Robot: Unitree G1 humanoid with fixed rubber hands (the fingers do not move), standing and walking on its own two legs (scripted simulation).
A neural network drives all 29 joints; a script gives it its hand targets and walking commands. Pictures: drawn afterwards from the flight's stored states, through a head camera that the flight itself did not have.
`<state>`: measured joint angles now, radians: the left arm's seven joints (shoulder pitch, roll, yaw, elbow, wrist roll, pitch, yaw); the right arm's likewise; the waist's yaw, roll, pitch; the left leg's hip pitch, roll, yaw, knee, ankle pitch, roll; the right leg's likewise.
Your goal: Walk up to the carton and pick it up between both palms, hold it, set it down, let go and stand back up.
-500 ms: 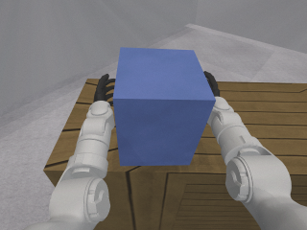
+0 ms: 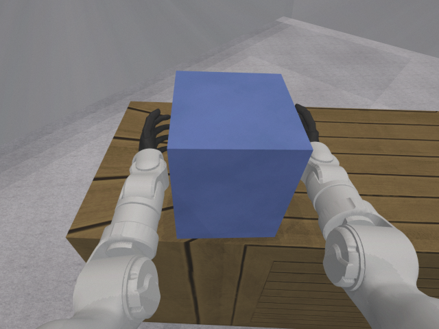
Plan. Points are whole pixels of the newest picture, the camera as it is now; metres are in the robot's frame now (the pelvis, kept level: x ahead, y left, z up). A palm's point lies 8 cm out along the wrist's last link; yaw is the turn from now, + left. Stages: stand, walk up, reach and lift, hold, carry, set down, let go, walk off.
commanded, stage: set down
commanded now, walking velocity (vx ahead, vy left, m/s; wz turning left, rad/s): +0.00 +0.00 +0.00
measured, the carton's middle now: (227, 158) +0.43 +0.02 +0.10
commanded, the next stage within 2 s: none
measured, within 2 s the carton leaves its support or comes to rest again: rests again in 1.04 s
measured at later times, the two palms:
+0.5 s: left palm (152, 159) +0.41 +0.16 +0.11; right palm (302, 152) +0.45 -0.13 +0.11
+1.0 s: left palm (154, 168) +0.40 +0.16 +0.09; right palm (300, 158) +0.45 -0.13 +0.10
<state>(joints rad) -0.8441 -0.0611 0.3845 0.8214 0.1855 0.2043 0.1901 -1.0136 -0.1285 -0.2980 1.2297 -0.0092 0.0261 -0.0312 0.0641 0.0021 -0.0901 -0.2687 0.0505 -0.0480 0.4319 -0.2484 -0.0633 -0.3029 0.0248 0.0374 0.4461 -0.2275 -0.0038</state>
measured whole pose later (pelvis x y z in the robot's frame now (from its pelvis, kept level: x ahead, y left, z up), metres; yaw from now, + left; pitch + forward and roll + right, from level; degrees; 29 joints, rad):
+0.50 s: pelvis +0.00 +0.00 +0.00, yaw +0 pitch +7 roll +0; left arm -0.82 -0.08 0.38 0.86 0.21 0.14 0.20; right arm -0.98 -0.13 -0.34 1.24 -0.08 -0.03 -0.01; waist 0.08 0.00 -0.09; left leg -0.30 0.05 -0.04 0.43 -0.25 -0.06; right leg -0.34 0.02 0.04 0.44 -0.23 0.00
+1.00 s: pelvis +0.01 +0.00 +0.00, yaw +0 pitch +8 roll +0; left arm -0.79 -0.09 0.39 0.89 0.23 0.06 0.20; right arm -0.95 -0.12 -0.39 1.24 -0.15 -0.09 0.02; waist 0.09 0.00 -0.10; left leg -0.33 0.05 -0.04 0.43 -0.25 -0.06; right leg -0.37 0.02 0.04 0.44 -0.22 0.00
